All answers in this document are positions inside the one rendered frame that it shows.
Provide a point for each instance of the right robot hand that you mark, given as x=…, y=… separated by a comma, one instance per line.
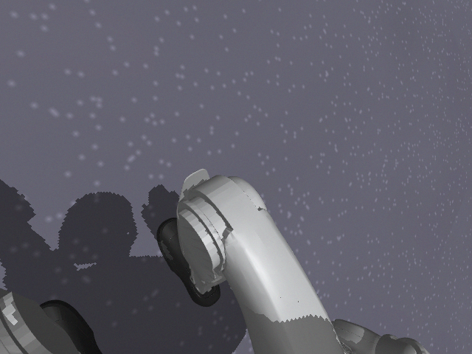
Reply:
x=354, y=338

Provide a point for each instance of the right robot foot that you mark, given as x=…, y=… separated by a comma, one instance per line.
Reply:
x=167, y=238

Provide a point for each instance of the left robot foot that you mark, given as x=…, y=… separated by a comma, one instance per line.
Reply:
x=74, y=324

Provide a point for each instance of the right robot arm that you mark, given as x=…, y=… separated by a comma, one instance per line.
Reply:
x=389, y=344

